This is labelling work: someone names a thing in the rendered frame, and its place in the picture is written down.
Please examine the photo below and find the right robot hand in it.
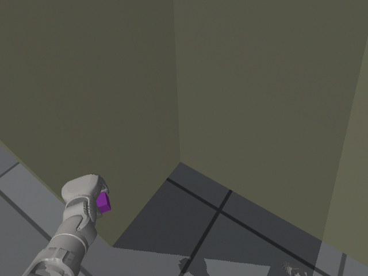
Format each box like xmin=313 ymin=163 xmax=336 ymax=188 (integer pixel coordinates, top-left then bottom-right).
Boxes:
xmin=282 ymin=262 xmax=307 ymax=276

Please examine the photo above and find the small box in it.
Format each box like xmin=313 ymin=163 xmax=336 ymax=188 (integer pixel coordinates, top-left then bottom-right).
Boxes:
xmin=96 ymin=191 xmax=111 ymax=213

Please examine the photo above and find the left robot hand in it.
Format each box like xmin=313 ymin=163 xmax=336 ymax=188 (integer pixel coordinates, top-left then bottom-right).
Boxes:
xmin=62 ymin=173 xmax=109 ymax=219

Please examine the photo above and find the left robot arm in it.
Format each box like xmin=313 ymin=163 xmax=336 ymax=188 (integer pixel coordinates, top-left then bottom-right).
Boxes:
xmin=22 ymin=194 xmax=97 ymax=276

